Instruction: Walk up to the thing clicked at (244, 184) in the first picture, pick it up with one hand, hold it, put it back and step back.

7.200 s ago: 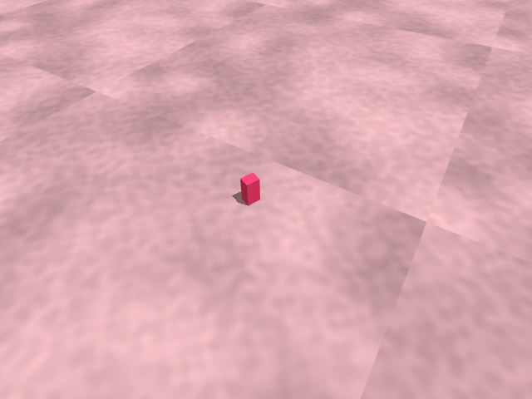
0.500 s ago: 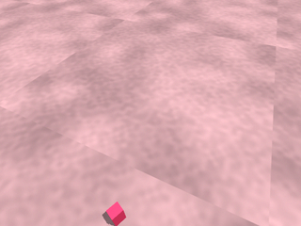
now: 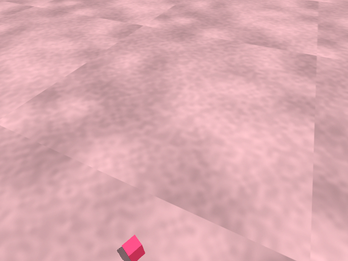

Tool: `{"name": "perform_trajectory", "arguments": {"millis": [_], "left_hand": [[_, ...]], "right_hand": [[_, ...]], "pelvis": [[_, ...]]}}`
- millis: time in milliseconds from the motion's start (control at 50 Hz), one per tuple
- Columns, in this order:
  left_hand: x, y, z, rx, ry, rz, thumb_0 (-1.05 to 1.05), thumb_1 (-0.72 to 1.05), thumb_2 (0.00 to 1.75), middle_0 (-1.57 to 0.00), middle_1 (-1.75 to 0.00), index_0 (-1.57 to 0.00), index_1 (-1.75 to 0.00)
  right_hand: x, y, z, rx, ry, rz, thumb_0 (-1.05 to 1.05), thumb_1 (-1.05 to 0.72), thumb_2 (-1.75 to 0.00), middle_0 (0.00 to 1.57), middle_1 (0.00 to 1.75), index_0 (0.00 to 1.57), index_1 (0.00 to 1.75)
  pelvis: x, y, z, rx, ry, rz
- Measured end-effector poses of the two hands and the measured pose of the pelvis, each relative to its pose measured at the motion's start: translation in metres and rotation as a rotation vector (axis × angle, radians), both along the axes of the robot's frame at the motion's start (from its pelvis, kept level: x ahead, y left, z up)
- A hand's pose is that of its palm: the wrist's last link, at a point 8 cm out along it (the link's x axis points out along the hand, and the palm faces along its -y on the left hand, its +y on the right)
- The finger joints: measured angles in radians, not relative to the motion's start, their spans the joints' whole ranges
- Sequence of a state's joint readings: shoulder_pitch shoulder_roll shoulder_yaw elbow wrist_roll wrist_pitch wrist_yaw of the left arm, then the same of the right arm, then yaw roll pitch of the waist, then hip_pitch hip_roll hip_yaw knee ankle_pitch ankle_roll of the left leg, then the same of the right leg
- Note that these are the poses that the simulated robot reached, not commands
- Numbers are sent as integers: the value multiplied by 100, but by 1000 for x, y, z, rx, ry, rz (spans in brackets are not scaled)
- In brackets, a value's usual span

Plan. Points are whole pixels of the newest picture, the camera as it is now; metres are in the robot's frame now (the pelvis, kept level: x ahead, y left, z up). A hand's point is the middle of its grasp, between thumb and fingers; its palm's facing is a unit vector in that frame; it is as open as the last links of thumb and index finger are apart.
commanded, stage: stand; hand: left
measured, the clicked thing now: (134, 249) +0.37 +0.22 -0.71
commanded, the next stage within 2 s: go down in 0.04 s
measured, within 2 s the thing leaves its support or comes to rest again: neither
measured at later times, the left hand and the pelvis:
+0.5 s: hand out of the picture +0.16 +0.27 -0.17, palm faces +0.05 -0.94 -0.34, open 13.0 cm; pelvis -0.01 +0.00 -0.03, yaw -1 degrees
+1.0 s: hand out of the picture +0.14 +0.29 -0.20, palm faces +0.07 -0.94 -0.35, open 17.1 cm; pelvis -0.01 +0.01 -0.08, yaw +0 degrees
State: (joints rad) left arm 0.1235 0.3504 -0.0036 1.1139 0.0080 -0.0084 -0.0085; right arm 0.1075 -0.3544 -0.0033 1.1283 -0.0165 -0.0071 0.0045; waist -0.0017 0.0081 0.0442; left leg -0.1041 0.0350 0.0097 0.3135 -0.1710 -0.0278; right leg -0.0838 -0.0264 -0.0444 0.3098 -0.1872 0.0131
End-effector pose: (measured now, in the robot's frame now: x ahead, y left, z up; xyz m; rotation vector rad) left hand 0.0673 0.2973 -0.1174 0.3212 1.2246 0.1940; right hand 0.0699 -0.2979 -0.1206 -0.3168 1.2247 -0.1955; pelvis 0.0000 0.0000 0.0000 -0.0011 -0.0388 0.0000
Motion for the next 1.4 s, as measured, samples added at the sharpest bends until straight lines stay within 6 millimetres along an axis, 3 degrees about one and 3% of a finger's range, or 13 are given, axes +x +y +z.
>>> {"name": "perform_trajectory", "arguments": {"millis": [180, 260, 360, 440, 580, 720, 820, 960, 1100, 1300, 1400], "left_hand": [[-1, -1, -1, -4, -5, 11, 1, 89, 89, -19, -29, -19, -29], [27, -5, -3, -12, -97, 44, 1, 79, 80, -14, -23, -14, -23], [68, 1, -10, -16, -152, 19, 1, 55, 57, -8, -19, -8, -19], [82, 8, -14, -8, -177, 17, 1, 34, 44, -5, -22, -7, -21], [75, 20, -29, -3, -150, 20, 0, -3, 33, -6, -24, -6, -23], [66, 24, -41, -4, -183, 27, 0, -35, 22, -8, -23, -8, -23], [65, 27, -46, -4, -194, 26, 0, -49, 17, -9, -22, -9, -22], [62, 32, -47, 5, -191, 33, -1, -56, 13, -11, -21, -11, -21], [59, 37, -55, -1, -199, 48, -1, -58, 10, -11, -19, -12, -19], [54, 51, -77, -14, -282, 39, -1, -58, 7, -12, -16, -12, -16], [68, 71, -102, -14, -403, 47, -1, -58, 5, -12, -14, -12, -14]], "right_hand": [[-2, 1, 0, -1, -7, -10, 0, -90, -90, 20, 30, 20, 30], [5, 13, -2, 13, -100, -3, 0, -93, -91, 20, 30, 20, 30], [3, 30, -9, 40, -139, -21, 0, -97, -92, 20, 30, 20, 30], [-3, 38, -15, 52, -154, -41, 0, -97, -92, 20, 30, 20, 30], [5, 43, -25, 49, -211, -42, 1, -95, -91, 20, 30, 20, 30], [34, 46, -32, 17, -301, 3, 1, -91, -90, 20, 30, 20, 30], [56, 52, -32, 4, -372, 35, 1, -89, -90, 20, 30, 20, 30], [76, 60, -32, 3, -446, 68, 1, -89, -90, 20, 30, 20, 30], [77, 63, -44, 5, -464, 85, 1, -90, -90, 20, 30, 20, 30], [61, 57, -77, -4, -436, 107, 1, -94, -91, 20, 30, 20, 30], [56, 50, -108, -22, -426, 146, 1, -95, -91, 20, 30, 20, 30]], "pelvis": [[-1, 0, -1, 0, 12, 0], [-11, 1, -6, -2, 55, 6], [-17, -1, -16, -2, 132, -2], [-15, 1, -25, -2, 166, -12], [-13, 9, -43, -11, 218, -17], [-12, 14, -61, -21, 262, -12], [-11, 15, -71, -29, 280, -8], [-9, 15, -80, -39, 301, -3], [-12, 14, -93, -44, 335, -1], [-27, 11, -122, -42, 393, -4], [-40, 9, -154, -40, 452, -3]]}}
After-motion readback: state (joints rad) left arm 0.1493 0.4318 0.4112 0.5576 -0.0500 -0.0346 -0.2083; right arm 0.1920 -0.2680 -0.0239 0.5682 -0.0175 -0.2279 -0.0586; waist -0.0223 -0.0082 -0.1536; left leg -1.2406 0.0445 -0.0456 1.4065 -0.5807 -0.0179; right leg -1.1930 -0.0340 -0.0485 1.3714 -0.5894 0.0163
